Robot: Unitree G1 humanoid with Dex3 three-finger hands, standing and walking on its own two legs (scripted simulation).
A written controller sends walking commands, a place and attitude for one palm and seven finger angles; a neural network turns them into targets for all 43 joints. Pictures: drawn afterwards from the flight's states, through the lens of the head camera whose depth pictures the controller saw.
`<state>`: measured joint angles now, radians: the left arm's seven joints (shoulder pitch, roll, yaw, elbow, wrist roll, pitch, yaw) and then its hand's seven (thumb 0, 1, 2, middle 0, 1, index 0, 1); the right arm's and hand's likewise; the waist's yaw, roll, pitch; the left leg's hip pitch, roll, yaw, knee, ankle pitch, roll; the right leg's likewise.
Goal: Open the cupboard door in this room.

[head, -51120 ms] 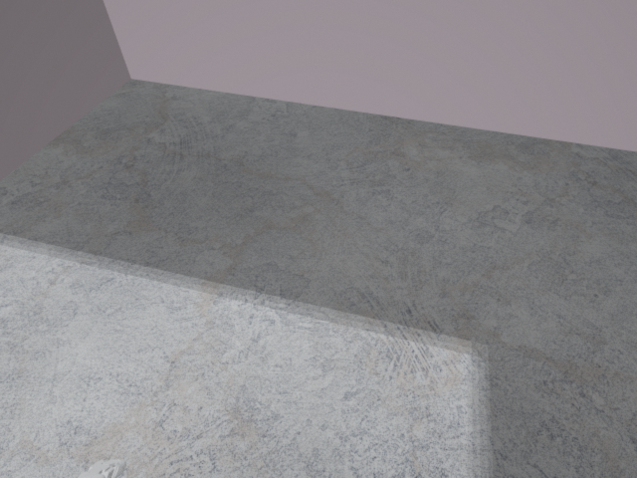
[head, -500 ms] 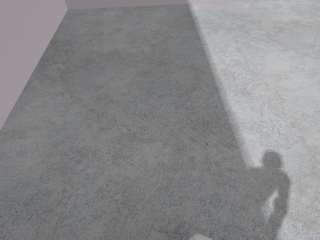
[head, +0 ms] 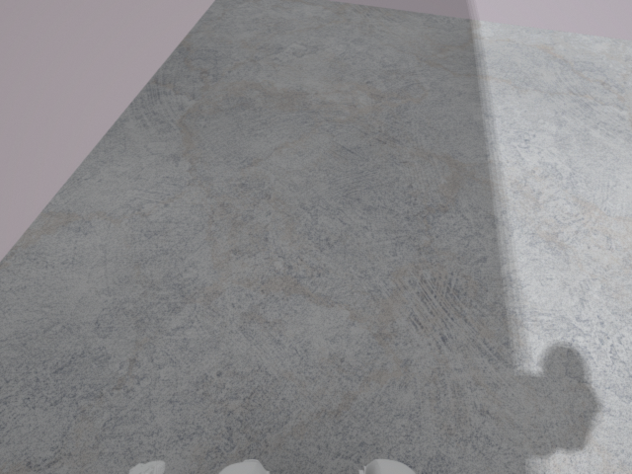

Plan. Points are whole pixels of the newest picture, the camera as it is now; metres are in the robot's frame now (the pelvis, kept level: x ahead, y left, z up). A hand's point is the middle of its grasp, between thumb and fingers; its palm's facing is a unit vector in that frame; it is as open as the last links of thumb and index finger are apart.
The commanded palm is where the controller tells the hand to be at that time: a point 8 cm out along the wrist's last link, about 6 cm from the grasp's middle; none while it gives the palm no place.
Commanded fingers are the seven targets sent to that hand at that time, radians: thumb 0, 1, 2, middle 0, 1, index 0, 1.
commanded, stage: turn to face it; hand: left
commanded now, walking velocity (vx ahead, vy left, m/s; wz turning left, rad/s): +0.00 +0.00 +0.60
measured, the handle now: out of the picture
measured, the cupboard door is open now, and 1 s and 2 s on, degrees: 42 42 42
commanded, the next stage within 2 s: none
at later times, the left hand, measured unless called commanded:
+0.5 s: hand out of the picture +0.02 +0.13 -0.15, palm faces +0.34 -0.91 -0.26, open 7.3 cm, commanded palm none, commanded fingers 0.00 0.90 0.90 -0.20 -0.30 -0.20 -0.30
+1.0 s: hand out of the picture +0.05 +0.12 -0.14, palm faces +0.57 -0.76 -0.31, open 7.3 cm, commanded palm none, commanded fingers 0.00 0.90 0.90 -0.20 -0.30 -0.20 -0.30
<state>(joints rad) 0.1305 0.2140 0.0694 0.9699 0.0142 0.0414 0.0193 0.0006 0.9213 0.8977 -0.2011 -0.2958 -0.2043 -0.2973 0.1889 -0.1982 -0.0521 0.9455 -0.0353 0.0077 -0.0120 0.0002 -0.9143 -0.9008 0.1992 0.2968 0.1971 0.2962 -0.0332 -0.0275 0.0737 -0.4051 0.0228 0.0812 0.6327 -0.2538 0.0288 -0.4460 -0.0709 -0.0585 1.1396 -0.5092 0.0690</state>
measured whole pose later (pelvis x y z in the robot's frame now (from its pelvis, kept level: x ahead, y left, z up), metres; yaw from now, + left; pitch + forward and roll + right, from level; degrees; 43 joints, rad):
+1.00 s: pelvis +0.08 -0.11 +0.01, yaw +37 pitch +0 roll +2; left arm 0.16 0.20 0.04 0.85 0.02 0.01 0.02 0.00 0.91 0.90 -0.20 -0.30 -0.21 -0.30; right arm 0.15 -0.26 -0.09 0.94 -0.02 0.09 0.02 0.00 -0.90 -0.90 0.20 0.30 0.20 0.30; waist -0.03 0.04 0.11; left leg -0.50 -0.02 -0.03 1.10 -0.48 -0.04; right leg -0.28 -0.08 -0.10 0.61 -0.33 0.00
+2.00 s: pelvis +0.12 -0.09 +0.00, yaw +76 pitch +1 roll +1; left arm 0.25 0.22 0.05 0.90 0.02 0.02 0.01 0.00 0.91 0.90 -0.21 -0.30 -0.21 -0.30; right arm 0.09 -0.25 -0.07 0.90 -0.02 0.05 0.03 0.00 -0.91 -0.90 0.20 0.30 0.20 0.30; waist -0.01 -0.05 0.12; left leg -0.32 0.01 0.09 0.60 -0.24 0.00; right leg -0.26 -0.18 -0.24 0.76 -0.47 0.05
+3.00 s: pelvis +0.17 -0.07 +0.01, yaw +110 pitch +1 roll +0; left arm 0.16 0.25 0.07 0.89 0.01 0.04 0.01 0.00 0.91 0.90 -0.20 -0.30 -0.20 -0.30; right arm 0.16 -0.21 -0.06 0.93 -0.03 0.05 0.00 0.00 -0.90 -0.90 0.20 0.30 0.20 0.30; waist -0.01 0.01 0.08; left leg -0.30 -0.02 -0.06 0.53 -0.24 -0.01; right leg -0.36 -0.05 -0.03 0.75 -0.40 0.07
